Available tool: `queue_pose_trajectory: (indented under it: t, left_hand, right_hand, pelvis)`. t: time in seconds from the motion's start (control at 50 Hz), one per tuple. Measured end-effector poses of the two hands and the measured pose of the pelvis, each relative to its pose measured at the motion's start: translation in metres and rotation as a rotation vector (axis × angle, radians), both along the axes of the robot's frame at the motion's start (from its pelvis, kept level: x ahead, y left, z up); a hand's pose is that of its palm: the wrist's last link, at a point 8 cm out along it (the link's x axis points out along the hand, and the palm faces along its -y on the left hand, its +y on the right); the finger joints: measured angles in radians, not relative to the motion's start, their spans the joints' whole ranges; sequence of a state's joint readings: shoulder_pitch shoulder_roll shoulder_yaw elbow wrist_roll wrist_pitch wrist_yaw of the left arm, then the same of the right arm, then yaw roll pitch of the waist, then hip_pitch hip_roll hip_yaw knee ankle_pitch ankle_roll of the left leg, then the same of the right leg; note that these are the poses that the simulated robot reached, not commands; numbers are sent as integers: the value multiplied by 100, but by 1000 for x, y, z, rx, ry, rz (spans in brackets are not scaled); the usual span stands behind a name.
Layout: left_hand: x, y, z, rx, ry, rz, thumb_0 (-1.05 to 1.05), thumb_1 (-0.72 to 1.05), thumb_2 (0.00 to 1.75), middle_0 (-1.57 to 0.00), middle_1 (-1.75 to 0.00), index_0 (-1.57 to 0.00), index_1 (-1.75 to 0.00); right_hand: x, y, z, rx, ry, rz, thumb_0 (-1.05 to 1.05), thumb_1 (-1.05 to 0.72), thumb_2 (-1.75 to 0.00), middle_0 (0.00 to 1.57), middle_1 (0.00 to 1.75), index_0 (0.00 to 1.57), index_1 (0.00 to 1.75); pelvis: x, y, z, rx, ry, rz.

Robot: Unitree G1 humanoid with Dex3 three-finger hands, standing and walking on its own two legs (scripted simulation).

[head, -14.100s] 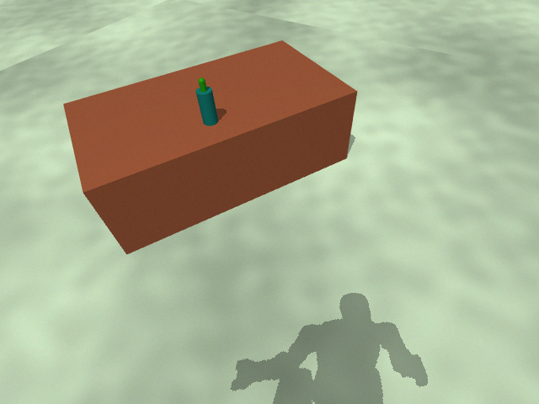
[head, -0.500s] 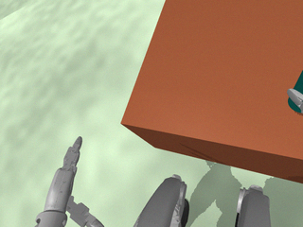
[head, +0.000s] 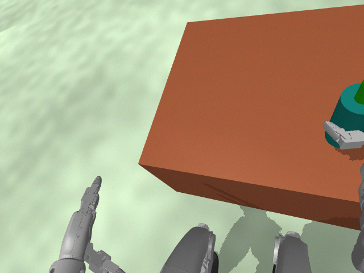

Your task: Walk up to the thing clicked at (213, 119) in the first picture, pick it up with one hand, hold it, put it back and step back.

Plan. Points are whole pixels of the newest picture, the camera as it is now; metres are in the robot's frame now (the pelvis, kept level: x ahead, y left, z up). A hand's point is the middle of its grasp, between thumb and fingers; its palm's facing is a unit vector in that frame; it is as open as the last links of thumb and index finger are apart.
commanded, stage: lift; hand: right
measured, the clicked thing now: (354, 112) +0.47 -0.22 -0.01
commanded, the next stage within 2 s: hold in 1.32 s
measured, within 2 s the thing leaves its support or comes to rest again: neither
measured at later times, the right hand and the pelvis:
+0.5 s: hand out of the picture +0.40 -0.20 +0.05, palm faces +0.19 +0.98 -0.01, open 9.3 cm; pelvis +0.02 +0.00 +0.05, yaw -2 degrees
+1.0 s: hand out of the picture +0.36 -0.19 +0.10, palm faces +0.19 +0.98 -0.01, open 9.3 cm; pelvis +0.02 +0.00 +0.08, yaw -3 degrees
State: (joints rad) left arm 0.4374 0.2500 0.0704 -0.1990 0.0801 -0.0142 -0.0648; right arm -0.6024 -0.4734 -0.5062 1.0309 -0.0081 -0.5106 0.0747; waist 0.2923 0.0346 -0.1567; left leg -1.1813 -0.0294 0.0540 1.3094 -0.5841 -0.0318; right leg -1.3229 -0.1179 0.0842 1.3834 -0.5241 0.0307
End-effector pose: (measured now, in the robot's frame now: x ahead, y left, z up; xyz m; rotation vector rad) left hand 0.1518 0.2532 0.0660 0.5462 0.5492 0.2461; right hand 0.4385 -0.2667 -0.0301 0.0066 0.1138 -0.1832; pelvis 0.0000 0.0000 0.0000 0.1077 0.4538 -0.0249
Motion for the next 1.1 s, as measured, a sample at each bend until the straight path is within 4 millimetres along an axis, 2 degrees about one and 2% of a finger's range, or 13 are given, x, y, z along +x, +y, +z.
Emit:
queue_pose_trajectory:
  t: [0.28, 0.44, 0.6, 0.74, 1.1]
  left_hand:
    - [10, -5, 0, -116, 21, 8, -1, -53, 5, -5, -5, -5, -5]
    - [19, -5, 1, -168, 19, 7, -1, -53, 5, -5, -4, -5, -5]
    - [19, 3, -3, -196, 37, 43, -1, -53, 5, -4, -4, -5, -5]
    - [22, 2, -4, -228, 41, 52, -1, -52, 4, -4, -4, -5, -5]
    - [21, 3, -1, -264, 33, 80, -1, -53, 4, -4, -5, -5, -5]
  right_hand:
    - [-45, 5, 54, -16, -20, -2, 0, 36, -114, 69, 107, 80, 109]
    - [-64, 10, 80, -17, -24, -8, 0, 36, -114, 69, 107, 80, 109]
    - [-79, 19, 97, -12, -33, -5, 0, 36, -114, 69, 106, 80, 109]
    - [-89, 28, 109, -14, -43, 0, 0, 36, -114, 70, 106, 80, 109]
    - [-111, 33, 136, -18, -59, -9, 0, 36, -115, 70, 106, 80, 109]
  pelvis:
    - [11, -3, 33, -33, -87, -13]
    - [16, -1, 50, -55, -137, -21]
    - [19, 1, 60, -72, -173, -18]
    - [22, 3, 68, -82, -202, -16]
    - [21, 3, 81, -96, -259, -17]
